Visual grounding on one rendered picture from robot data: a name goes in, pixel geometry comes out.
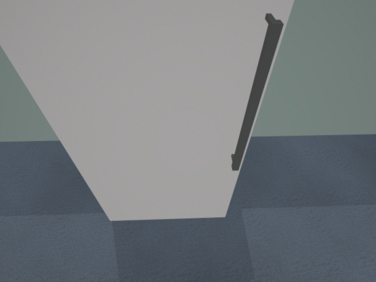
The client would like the fridge door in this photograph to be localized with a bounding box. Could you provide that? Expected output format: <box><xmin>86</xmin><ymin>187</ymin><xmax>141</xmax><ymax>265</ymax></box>
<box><xmin>0</xmin><ymin>0</ymin><xmax>294</xmax><ymax>221</ymax></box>

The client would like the handle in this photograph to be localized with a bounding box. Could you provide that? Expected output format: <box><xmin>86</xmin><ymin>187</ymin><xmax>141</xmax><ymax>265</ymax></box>
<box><xmin>231</xmin><ymin>14</ymin><xmax>284</xmax><ymax>171</ymax></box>

